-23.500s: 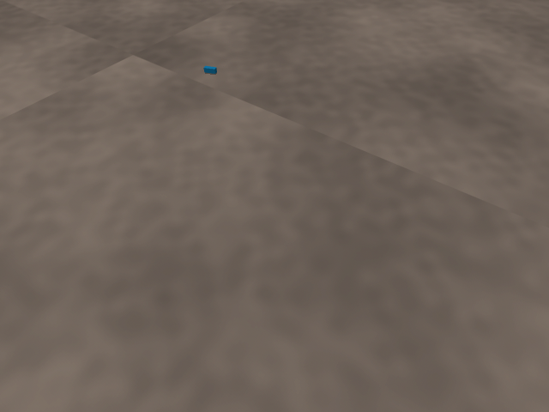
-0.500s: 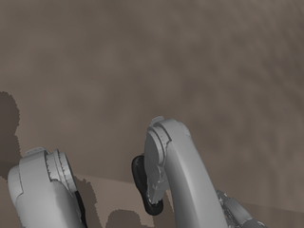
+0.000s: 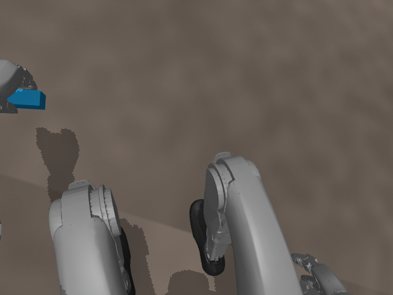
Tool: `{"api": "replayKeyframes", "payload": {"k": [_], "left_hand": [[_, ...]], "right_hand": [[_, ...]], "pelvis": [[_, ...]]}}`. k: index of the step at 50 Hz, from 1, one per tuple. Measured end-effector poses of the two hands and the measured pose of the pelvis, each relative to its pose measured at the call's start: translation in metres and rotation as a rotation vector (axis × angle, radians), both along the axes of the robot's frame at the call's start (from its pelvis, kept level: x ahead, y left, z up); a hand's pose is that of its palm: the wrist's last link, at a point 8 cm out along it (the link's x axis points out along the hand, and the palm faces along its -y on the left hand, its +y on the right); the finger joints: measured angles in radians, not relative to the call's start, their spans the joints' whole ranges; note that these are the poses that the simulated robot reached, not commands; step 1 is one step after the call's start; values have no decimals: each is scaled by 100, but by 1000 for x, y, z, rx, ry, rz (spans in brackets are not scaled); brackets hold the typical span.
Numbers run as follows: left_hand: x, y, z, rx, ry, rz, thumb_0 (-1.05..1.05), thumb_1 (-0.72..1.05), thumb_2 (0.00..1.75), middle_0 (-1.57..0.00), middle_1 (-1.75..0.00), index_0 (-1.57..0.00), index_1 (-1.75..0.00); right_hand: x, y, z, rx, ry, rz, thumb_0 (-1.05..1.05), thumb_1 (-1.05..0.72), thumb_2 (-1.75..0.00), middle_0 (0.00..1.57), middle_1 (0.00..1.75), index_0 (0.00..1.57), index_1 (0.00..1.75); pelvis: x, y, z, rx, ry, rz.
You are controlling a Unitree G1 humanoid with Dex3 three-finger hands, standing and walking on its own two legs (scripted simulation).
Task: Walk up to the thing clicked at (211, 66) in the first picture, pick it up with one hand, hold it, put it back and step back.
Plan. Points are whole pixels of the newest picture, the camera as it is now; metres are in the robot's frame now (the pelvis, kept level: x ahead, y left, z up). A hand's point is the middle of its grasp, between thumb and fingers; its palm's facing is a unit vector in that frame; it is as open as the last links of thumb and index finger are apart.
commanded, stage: lift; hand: left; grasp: from above
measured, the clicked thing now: (18, 98) +0.50 +0.30 -0.17
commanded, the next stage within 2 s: hold in 1.66 s
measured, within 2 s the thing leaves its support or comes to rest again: neither
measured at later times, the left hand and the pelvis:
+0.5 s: hand out of the picture +0.42 +0.32 -0.02, palm faces -0.48 -0.02 -0.88, open 6.3 cm; pelvis +0.00 +0.01 +0.07, yaw +4 degrees
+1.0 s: hand out of the picture +0.33 +0.30 +0.20, palm faces -0.44 -0.06 -0.89, open 6.4 cm; pelvis +0.00 +0.00 +0.25, yaw +7 degrees
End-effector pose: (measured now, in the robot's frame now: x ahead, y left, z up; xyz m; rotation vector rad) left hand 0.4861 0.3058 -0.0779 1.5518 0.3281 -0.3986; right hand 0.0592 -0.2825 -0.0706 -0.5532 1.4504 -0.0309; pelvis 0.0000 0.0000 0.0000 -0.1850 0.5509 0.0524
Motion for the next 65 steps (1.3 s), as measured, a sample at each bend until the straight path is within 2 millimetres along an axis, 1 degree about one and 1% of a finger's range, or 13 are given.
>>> {"api": "replayKeyframes", "payload": {"k": [6, 13, 19, 23, 27, 32, 38, 44, 49, 53, 57, 61, 65], "left_hand": [[-7, 4, 14, 11, 12, 25, 0, 58, 4, -105, -2, -107, -2], [-25, 8, 35, -4, 72, 42, 0, 56, 10, -103, -6, -104, -6], [-43, 11, 72, -40, 59, 28, 0, 54, 15, -102, -9, -103, -8], [-54, 14, 100, -40, 42, 18, 0, 53, 17, -102, -9, -103, -9], [-66, 14, 129, -36, 28, 15, 0, 53, 18, -101, -10, -102, -10], [-84, 11, 170, -40, 9, 19, 0, 54, 18, -100, -11, -101, -11], [-104, 5, 226, -44, -16, 35, 0, 54, 18, -99, -13, -100, -12], [-126, 0, 284, -47, -18, 58, 0, 54, 18, -98, -14, -99, -13], [-144, -6, 326, -56, -3, 72, 0, 54, 18, -98, -14, -100, -14], [-154, -10, 352, -57, 9, 84, 0, 54, 18, -98, -15, -99, -14], [-159, -13, 374, -62, 16, 90, 0, 54, 17, -98, -16, -99, -15], [-159, -18, 393, -60, 18, 80, 0, 54, 16, -98, -16, -100, -15], [-155, -24, 410, -50, 15, 63, 0, 54, 16, -98, -17, -100, -15]], "right_hand": [[0, 8, 3, 21, -15, -32, 1, -92, -91, 20, 30, 20, 30], [3, 18, 11, 58, -28, -72, 1, -93, -91, 20, 30, 21, 30], [15, 19, 25, 62, -66, -86, 1, -92, -91, 20, 30, 21, 30], [29, 20, 38, 67, -117, -84, 1, -92, -91, 20, 30, 21, 30], [44, 23, 55, 78, -174, -82, 1, -92, -91, 20, 30, 21, 30], [62, 29, 83, 99, -237, -86, 1, -92, -91, 20, 30, 21, 30], [76, 36, 124, 119, -301, -95, 1, -91, -91, 20, 30, 21, 30], [83, 40, 171, 138, -354, -109, 1, -91, -90, 20, 30, 21, 30], [85, 42, 210, 148, -392, -119, 1, -91, -90, 20, 30, 21, 30], [86, 41, 239, 151, -421, -125, 1, -91, -91, 20, 30, 21, 30], [87, 40, 264, 148, -440, -129, 1, -91, -91, 20, 30, 21, 30], [88, 37, 284, 143, -448, -137, 1, -92, -91, 20, 30, 21, 30], [90, 35, 300, 142, -448, -146, 1, -92, -91, 20, 30, 21, 30]], "pelvis": [[-1, 2, 9, 7, 17, 9], [-2, 4, 29, 18, 33, 22], [-2, 5, 48, 34, 40, 32], [-4, 6, 64, 41, 33, 36], [-4, 7, 83, 47, 26, 40], [-4, 7, 114, 59, 4, 47], [-3, 6, 157, 76, -37, 57], [-1, 6, 206, 94, -96, 69], [2, 5, 245, 112, -149, 74], [6, 4, 273, 125, -187, 78], [11, 3, 297, 134, -220, 83], [17, 4, 317, 142, -247, 84], [24, 5, 335, 151, -271, 82]]}}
